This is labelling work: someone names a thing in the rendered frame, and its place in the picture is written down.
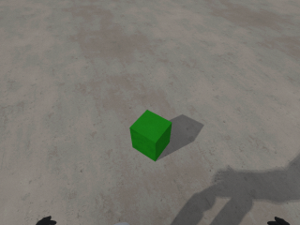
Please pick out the carton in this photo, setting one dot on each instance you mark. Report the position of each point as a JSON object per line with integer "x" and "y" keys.
{"x": 150, "y": 134}

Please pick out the left robot hand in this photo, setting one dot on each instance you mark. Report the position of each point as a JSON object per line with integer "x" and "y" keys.
{"x": 46, "y": 221}

